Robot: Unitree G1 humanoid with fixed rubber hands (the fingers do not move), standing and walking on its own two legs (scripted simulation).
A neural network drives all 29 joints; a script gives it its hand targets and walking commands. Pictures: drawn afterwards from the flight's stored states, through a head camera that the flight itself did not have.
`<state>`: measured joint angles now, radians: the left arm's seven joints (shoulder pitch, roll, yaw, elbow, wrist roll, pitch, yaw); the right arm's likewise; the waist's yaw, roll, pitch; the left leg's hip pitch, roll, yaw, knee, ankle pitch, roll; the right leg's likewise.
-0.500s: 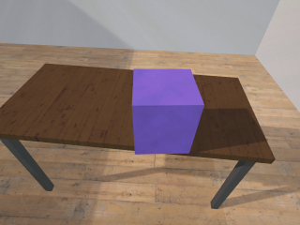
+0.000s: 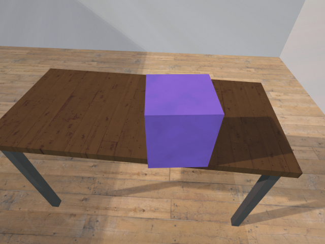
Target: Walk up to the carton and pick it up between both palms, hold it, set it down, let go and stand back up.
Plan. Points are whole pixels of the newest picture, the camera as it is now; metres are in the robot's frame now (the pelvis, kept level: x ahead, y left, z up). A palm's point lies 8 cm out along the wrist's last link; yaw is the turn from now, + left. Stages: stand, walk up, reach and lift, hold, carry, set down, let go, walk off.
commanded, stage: stand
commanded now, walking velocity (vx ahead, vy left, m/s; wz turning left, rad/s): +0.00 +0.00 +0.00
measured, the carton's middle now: (177, 122) +0.49 -0.04 +0.01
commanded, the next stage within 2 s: none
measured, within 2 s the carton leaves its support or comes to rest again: neither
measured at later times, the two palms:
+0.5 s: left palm out of the picture +0.04 +0.23 -0.13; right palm out of the picture +0.03 -0.24 -0.13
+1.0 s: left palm out of the picture +0.03 +0.23 -0.14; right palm out of the picture +0.02 -0.24 -0.13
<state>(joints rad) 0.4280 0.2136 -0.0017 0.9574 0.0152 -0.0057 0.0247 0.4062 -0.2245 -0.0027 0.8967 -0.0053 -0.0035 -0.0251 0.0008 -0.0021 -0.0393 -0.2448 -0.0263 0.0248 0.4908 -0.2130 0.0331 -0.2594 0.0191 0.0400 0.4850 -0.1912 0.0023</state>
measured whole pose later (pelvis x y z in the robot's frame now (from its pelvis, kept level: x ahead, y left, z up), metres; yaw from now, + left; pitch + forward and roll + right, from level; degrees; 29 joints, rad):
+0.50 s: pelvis +0.03 +0.00 +0.00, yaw -1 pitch -2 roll +0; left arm 0.34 0.19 -0.02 1.00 0.00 -0.01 0.04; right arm 0.36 -0.19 0.02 0.97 0.00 -0.01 -0.04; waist 0.00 0.00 0.00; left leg -0.18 -0.02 0.03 0.45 -0.23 0.03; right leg -0.20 0.03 0.05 0.44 -0.20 0.00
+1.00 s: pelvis +0.03 +0.00 +0.01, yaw -1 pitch -2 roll +0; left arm 0.34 0.19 -0.02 1.05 0.00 0.00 0.05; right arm 0.35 -0.18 0.01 1.01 0.00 -0.01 -0.05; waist 0.00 -0.01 0.01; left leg -0.17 -0.02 0.03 0.43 -0.23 0.03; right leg -0.19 0.03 0.06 0.43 -0.21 0.00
